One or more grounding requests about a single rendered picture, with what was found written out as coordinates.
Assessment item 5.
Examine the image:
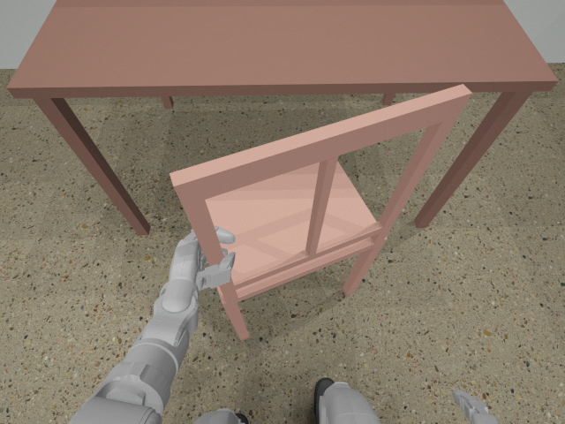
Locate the table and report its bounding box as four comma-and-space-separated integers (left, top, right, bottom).
7, 0, 559, 235

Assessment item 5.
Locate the robot left forearm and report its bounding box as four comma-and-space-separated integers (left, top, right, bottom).
68, 279, 199, 424

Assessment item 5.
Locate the chair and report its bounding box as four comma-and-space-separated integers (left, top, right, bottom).
170, 84, 472, 341

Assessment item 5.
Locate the robot right shin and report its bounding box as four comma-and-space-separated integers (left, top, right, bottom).
325, 382, 350, 392

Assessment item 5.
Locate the robot left upper arm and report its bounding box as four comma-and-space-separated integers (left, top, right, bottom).
72, 397, 162, 424

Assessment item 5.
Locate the left robot hand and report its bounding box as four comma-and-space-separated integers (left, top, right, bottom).
169, 225, 236, 291

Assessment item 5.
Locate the right robot hand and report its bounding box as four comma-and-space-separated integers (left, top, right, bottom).
453, 390, 500, 424

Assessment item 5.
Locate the right robot foot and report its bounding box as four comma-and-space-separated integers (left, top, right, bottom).
314, 377, 334, 424

